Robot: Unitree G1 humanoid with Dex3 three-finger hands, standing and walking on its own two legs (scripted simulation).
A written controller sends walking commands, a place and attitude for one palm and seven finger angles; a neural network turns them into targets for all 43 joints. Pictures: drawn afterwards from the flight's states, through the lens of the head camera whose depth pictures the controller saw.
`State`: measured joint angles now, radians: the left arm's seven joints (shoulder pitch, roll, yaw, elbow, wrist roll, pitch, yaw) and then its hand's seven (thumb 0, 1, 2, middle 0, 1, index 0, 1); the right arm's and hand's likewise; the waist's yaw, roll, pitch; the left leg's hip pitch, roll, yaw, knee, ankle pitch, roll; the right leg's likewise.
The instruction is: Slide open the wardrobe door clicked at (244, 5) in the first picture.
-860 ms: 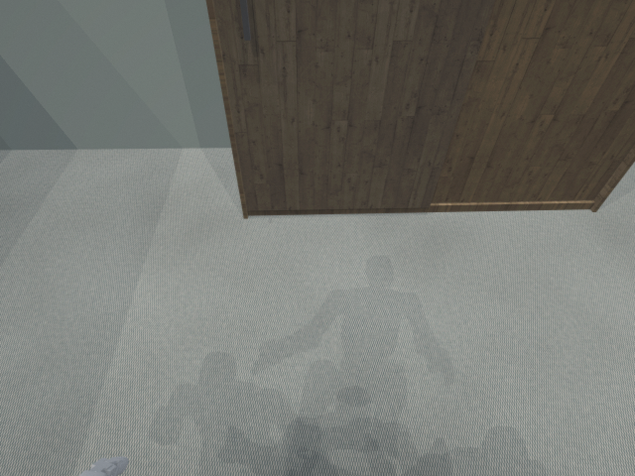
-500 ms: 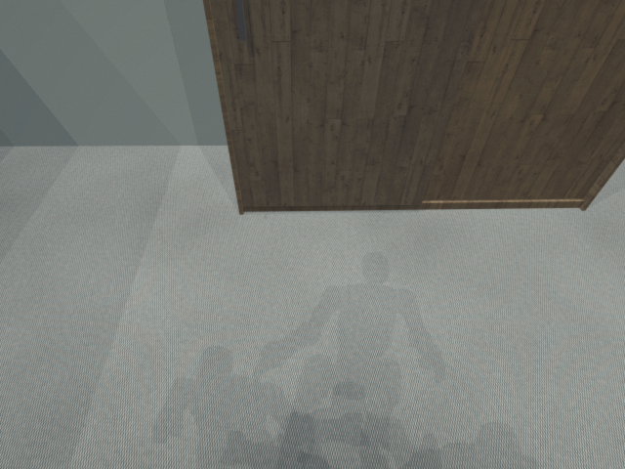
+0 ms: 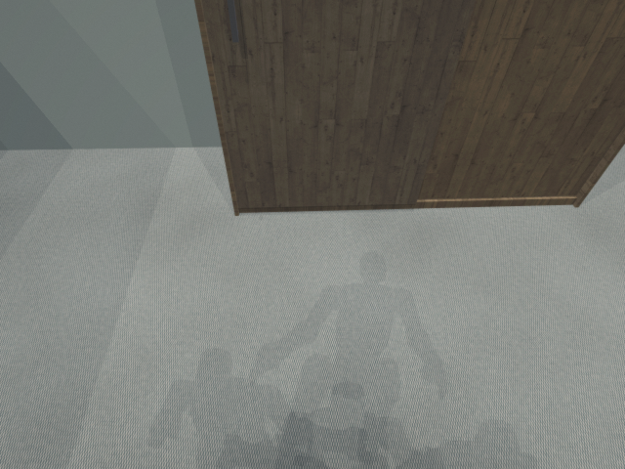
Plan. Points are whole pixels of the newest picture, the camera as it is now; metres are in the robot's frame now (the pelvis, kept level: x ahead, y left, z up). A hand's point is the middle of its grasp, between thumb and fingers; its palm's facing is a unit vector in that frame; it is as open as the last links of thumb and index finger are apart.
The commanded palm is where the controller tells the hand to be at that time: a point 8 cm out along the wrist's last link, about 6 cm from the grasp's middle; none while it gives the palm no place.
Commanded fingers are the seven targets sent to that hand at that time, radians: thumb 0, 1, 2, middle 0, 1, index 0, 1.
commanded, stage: look at it before walking up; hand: left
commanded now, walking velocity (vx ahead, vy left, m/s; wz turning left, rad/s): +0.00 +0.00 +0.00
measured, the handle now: (232, 7) +1.29 +0.31 +0.11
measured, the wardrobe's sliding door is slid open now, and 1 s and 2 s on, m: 0.00 0.00 0.00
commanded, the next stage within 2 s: walk to a spot facing it in 0.58 s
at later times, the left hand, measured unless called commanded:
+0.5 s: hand out of the picture +0.07 +0.25 -0.16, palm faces -0.04 -0.94 -0.33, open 7.4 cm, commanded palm none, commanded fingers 0.00 0.90 0.90 -0.20 -0.30 -0.20 -0.30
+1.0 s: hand out of the picture +0.03 +0.22 -0.19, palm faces +0.08 -0.98 -0.19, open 7.4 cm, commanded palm none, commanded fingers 0.00 0.90 0.90 -0.20 -0.30 -0.20 -0.30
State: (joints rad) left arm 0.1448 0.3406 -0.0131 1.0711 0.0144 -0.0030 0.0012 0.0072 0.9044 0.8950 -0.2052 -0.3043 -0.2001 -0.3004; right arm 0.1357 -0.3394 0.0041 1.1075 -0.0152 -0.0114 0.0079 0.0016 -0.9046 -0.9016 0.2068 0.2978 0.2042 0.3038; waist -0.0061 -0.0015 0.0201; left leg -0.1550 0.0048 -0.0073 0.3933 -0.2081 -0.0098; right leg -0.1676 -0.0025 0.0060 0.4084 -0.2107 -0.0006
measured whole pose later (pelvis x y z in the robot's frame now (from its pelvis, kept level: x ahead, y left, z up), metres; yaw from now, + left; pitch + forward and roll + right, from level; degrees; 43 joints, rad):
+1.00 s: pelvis +0.06 +0.03 -0.01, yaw +4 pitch -1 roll -1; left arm 0.35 0.23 0.02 1.09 0.02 0.00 0.00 0.00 0.90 0.90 -0.20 -0.30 -0.20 -0.30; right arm 0.33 -0.21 0.00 1.11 -0.03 -0.02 0.02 0.00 -0.91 -0.90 0.20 0.30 0.20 0.30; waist 0.00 -0.04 -0.03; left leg -0.22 0.01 0.06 0.57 -0.32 0.03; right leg -0.14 -0.05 -0.05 0.56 -0.39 0.00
